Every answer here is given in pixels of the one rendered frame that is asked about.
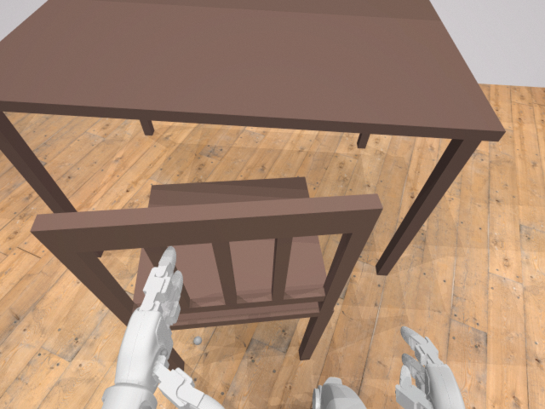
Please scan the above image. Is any left robot forearm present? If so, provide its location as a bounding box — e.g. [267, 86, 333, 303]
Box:
[101, 383, 158, 409]

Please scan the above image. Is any right robot shin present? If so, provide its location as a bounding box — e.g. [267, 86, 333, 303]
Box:
[324, 377, 342, 384]

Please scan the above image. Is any robot right hand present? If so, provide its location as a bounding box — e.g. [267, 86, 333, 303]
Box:
[395, 326, 465, 409]

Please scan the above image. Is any right robot thigh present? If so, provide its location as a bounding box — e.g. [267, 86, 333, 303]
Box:
[313, 383, 367, 409]

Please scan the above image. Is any chair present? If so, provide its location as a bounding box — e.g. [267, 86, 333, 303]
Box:
[30, 176, 383, 371]

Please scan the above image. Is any robot left hand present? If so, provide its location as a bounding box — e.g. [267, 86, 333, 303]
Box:
[114, 246, 225, 409]

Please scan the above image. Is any table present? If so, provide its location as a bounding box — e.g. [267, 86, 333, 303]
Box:
[0, 0, 506, 276]

